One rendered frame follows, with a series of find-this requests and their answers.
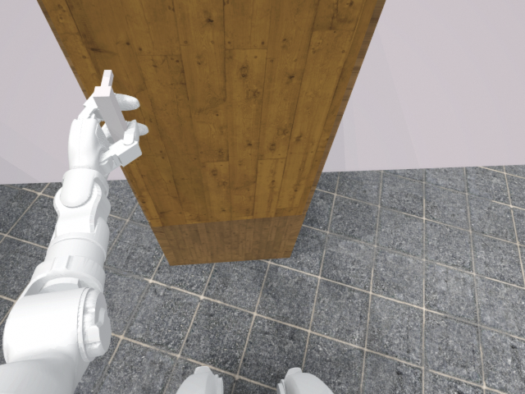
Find cupboard door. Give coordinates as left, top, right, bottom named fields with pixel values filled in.
left=42, top=0, right=377, bottom=227

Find left robot upper arm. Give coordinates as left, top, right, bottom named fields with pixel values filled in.
left=0, top=287, right=112, bottom=394

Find handle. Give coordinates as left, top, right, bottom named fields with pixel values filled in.
left=93, top=70, right=127, bottom=143

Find left robot forearm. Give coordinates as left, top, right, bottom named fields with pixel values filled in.
left=2, top=168, right=111, bottom=363

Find left robot thigh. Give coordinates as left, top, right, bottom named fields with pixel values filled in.
left=176, top=373, right=223, bottom=394

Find robot left hand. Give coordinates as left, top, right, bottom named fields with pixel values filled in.
left=67, top=93, right=148, bottom=180

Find left robot shin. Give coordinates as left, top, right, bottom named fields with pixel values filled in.
left=194, top=366, right=212, bottom=373

